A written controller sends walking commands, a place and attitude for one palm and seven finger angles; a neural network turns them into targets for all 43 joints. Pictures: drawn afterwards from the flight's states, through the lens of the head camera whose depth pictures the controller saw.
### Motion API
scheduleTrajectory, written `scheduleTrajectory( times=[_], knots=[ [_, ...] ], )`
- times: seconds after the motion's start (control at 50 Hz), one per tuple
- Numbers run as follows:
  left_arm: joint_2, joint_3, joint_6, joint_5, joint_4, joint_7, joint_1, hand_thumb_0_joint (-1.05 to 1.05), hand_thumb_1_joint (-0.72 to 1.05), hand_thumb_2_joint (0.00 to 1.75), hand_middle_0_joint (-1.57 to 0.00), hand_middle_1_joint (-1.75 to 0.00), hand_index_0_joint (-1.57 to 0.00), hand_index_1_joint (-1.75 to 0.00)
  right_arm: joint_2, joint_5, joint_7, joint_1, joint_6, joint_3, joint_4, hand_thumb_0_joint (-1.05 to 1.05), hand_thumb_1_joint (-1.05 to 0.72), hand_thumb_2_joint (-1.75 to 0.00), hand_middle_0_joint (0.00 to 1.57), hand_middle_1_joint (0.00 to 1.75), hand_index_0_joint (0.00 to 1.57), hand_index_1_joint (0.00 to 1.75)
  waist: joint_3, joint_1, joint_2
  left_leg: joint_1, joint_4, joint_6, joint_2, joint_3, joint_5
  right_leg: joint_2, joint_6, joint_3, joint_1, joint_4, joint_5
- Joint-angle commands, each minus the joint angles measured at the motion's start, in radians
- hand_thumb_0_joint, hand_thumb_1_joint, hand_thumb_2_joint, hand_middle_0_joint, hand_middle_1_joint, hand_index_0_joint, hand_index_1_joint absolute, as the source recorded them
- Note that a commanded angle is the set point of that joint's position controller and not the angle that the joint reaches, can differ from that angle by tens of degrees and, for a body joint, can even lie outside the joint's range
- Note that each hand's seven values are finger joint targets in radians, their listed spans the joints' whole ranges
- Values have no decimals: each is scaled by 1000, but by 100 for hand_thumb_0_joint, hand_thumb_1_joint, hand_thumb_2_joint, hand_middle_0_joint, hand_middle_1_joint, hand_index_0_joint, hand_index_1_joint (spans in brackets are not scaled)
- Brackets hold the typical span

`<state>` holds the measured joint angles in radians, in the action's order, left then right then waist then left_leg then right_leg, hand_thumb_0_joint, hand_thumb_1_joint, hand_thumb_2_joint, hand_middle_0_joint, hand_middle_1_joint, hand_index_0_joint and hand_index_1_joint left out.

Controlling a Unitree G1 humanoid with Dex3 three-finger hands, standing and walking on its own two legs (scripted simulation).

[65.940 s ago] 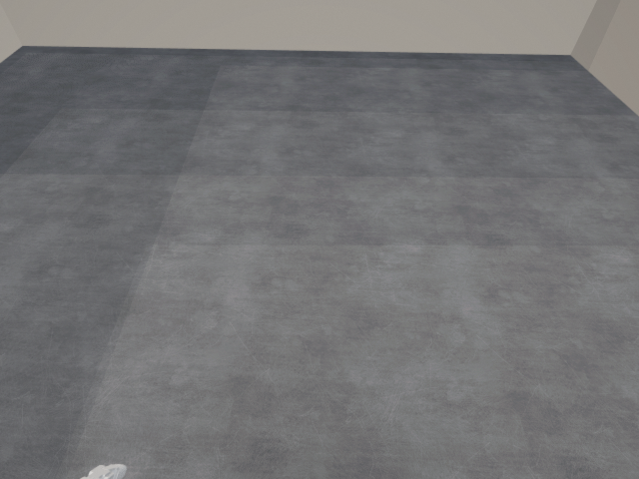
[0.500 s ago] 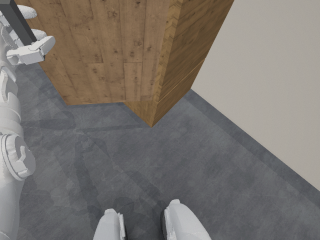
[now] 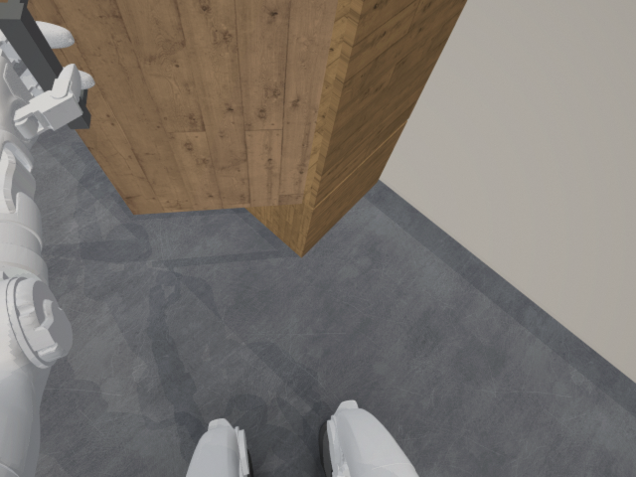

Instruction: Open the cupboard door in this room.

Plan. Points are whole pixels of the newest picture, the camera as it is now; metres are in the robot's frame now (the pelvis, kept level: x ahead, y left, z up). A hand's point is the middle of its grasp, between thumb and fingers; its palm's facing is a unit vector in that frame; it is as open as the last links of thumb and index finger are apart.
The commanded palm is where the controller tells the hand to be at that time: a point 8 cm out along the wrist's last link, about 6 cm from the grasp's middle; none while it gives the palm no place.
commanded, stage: pull the door open along its arc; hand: left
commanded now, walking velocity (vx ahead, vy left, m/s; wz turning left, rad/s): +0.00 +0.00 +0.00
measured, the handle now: (53, 61) +0.59 +0.24 +0.08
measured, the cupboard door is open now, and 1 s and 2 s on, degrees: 50 98 97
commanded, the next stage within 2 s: open thumb and fingers to let go in 0.90 s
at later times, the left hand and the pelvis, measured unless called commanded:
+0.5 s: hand (124, 208) +0.40 +0.15 +0.09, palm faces +0.24 -0.97 +0.05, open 6.2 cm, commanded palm +0.34 +0.23 +0.08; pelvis +0.02 +0.00 +0.02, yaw +0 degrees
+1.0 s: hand (231, 275) +0.32 +0.06 +0.09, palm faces +0.40 -0.92 +0.03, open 6.2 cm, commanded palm +0.28 +0.11 +0.08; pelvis +0.02 -0.04 +0.03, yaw +4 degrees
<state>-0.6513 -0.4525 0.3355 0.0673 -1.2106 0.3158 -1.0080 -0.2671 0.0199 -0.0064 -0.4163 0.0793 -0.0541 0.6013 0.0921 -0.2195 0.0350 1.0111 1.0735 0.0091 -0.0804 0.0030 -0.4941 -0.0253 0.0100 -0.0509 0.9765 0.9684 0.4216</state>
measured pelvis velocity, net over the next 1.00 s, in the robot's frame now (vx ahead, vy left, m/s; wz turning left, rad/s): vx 0.02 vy -0.04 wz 0.07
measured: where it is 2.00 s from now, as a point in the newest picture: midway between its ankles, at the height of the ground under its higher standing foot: outside the picture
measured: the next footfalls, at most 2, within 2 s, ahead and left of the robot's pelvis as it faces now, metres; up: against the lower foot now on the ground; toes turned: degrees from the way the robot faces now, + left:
none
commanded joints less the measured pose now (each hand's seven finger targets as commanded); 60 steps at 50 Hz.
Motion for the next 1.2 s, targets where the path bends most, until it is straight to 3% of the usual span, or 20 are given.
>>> scheduleTrajectory(
  times=[0.0, 0.18, 0.24, 0.28, 0.32, 0.36, 0.44, 0.46, 0.56, 0.62, 0.64, 0.8, 0.84, 0.9, 0.94, 0.98, 1.04, 1.14, 1.16, 1.18],
  knots=[
    [-227, -34, 56, 47, 229, 27, -232, 0, 90, 90, -40, -135, -40, -135, -192, -5, 10, -192, 2, 76, -53, 0, -90, -90, 20, 30, 20, 30, 526, 47, 127, -411, -113, 19, 48, 28, 517, -42, -22, -1, -286, -84, -424],
    [-80, -5, 44, 121, 508, 11, 188, 0, 90, 90, -40, -135, -40, -135, -172, -31, -11, -115, 10, 103, -135, 0, -90, -90, 20, 30, 20, 30, 513, 136, 93, -477, -174, 13, 49, 2, 642, -37, -24, -7, -394, -106, -516],
    [31, 58, 41, 150, 637, -3, 356, 0, 90, 90, -40, -135, -40, -135, -157, -40, -20, -72, 0, 106, -167, 0, -90, -90, 20, 30, 20, 30, 477, 156, 66, -474, -198, 14, 53, -9, 660, -33, -26, -9, -441, -112, -540],
    [84, -39, 28, 208, 725, -158, 458, 0, 90, 90, -40, -135, -40, -135, -128, -37, -26, -31, -21, 111, -176, 0, -90, -90, 20, 30, 20, 30, 438, 220, 31, -429, -219, -2, 57, -22, 624, -30, -18, -19, -470, -122, -523],
    [187, 8, 17, 182, 821, -278, 588, 0, 90, 90, -40, -135, -40, -135, -114, -34, -40, -3, -38, 110, -184, 0, -90, -90, 20, 30, 20, 30, 410, 229, 24, -420, -239, -11, 59, -30, 611, -25, -21, -27, -492, -116, -519],
    [220, 4, 21, 149, 913, -388, 673, 0, 90, 90, -40, -135, -40, -135, -100, -25, -45, 24, -46, 110, -187, 0, -90, -90, 20, 30, 20, 30, 405, 247, 17, -414, -244, -15, 63, -39, 614, -19, -25, -21, -529, -112, -548],
    [313, 71, 30, 66, 1023, -571, 708, 0, 90, 90, -40, -135, -40, -135, -80, 0, -40, 80, -43, 108, -186, 0, -90, -90, 20, 30, 20, 30, 369, 242, -71, -397, -249, -17, 70, -36, 525, -9, -31, -13, -571, -114, -532],
    [363, 106, 28, 44, 1029, -609, 736, 0, 90, 90, -40, -135, -40, -135, -68, 5, -38, 102, -41, 106, -189, 0, -90, -90, 20, 30, 20, 30, 368, 248, -49, -402, -251, -17, 74, -43, 505, -2, -31, -8, -571, -116, -523],
    [457, 217, 22, -64, 1058, -763, 702, 0, 90, 90, -40, -135, -40, -135, -46, 28, -17, 170, -29, 98, -175, 0, -90, -90, 20, 30, 20, 30, 319, 236, -72, -409, -255, -15, 79, -37, 410, 15, -30, 10, -553, -143, -446],
    [524, 301, 28, -93, 1085, -768, 730, 0, 90, 90, -40, -135, -40, -135, -33, 36, -8, 184, -32, 97, -172, 0, -90, -90, 20, 30, 20, 30, 327, 231, -67, -426, -255, -13, 82, -40, 401, 22, -32, 16, -568, -154, -459],
    [531, 320, 28, -97, 1091, -762, 737, 0, 90, 90, -40, -135, -40, -135, -33, 36, -5, 185, -32, 97, -173, 0, -90, -90, 20, 30, 20, 30, 322, 220, -104, -429, -252, -9, 80, -36, 393, 20, -30, 20, -570, -164, -459],
    [650, 450, 39, -77, 1193, -749, 882, 0, 90, 90, -40, -135, -40, -135, -15, 37, -8, 224, -62, 95, -182, 0, -90, -90, 20, 30, 20, 30, 306, 229, -81, -451, -256, -10, 88, -39, 384, 36, -23, 33, -602, -185, -503],
    [702, 518, 33, -95, 1208, -763, 904, 0, 90, 90, -40, -135, -40, -135, -13, 38, -13, 226, -71, 96, -183, 0, -90, -90, 20, 30, 20, 30, 283, 211, -108, -452, -252, -8, 86, -34, 380, 37, -20, 30, -586, -188, -502],
    [750, 587, 25, -128, 1241, -802, 911, 0, 90, 90, -40, -135, -40, -135, -10, 45, -17, 233, -85, 99, -187, 0, -90, -90, 20, 30, 20, 30, 282, 207, -92, -452, -246, -8, 88, -31, 355, 43, -20, 33, -564, -187, -469],
    [775, 628, 17, -162, 1233, -834, 893, 0, 90, 90, -40, -135, -40, -135, -12, 49, -17, 229, -94, 101, -179, 0, -90, -90, 20, 30, 20, 30, 258, 190, -139, -439, -236, -6, 87, -24, 336, 46, -16, 41, -540, -197, -446],
    [727, 598, 18, -192, 1220, -867, 745, 0, 90, 90, -40, -135, -40, -135, -14, 55, -6, 236, -95, 102, -152, 0, -90, -90, 20, 30, 20, 30, 261, 171, -130, -424, -221, -4, 88, -20, 302, 57, -13, 55, -506, -198, -396],
    [711, 571, 17, -205, 1159, -879, 719, 0, 69, 81, -38, -133, -38, -133, -7, 54, 10, 249, -91, 100, -133, 0, -90, -90, 20, 30, 20, 30, 262, 181, -159, -400, -220, -1, 95, -20, 258, 65, -10, 80, -509, -226, -323],
    [693, 527, 29, -137, 1132, -833, 694, 0, 34, 66, -36, -129, -36, -129, -8, 47, 26, 266, -93, 98, -122, 0, -90, -90, 20, 30, 20, 30, 315, 198, -153, -408, -229, -3, 99, -21, 256, 71, -5, 95, -561, -240, -337],
    [734, 565, 30, -127, 1119, -822, 681, 0, 27, 63, -35, -128, -35, -128, -3, 45, 25, 271, -96, 94, -120, 0, -90, -90, 20, 30, 20, 30, 294, 187, -135, -416, -233, -3, 100, -21, 255, 70, -4, 88, -548, -240, -344],
    [726, 547, 35, -115, 1116, -817, 684, 0, 20, 60, -35, -127, -35, -127, -5, 46, 24, 262, -100, 95, -119, 0, -90, -90, 20, 30, 20, 30, 297, 192, -130, -418, -232, -4, 99, -20, 262, 69, -4, 82, -549, -234, -356]
  ],
)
